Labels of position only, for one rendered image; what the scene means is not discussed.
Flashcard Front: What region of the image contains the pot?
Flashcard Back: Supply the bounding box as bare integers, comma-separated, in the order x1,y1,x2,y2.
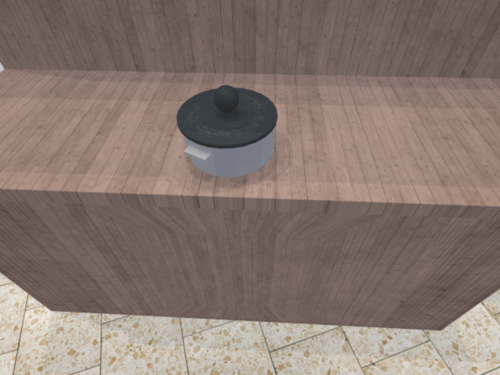
184,127,275,177

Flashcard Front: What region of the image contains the lid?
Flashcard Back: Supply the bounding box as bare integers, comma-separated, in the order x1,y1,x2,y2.
177,87,277,148

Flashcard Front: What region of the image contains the table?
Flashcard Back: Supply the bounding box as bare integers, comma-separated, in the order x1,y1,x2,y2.
0,0,500,330

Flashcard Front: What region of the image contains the knob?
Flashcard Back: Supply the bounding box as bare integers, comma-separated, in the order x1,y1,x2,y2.
213,85,239,112

